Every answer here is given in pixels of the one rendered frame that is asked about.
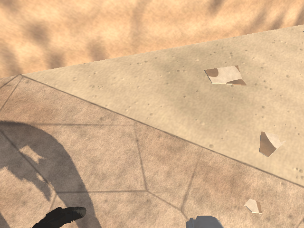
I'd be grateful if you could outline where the robot right thigh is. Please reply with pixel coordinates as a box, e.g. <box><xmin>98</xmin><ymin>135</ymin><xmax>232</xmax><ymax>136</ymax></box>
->
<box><xmin>185</xmin><ymin>216</ymin><xmax>224</xmax><ymax>228</ymax></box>

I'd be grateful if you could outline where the robot left hand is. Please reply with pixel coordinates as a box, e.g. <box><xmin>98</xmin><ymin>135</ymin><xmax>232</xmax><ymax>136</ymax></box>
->
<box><xmin>32</xmin><ymin>206</ymin><xmax>86</xmax><ymax>228</ymax></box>

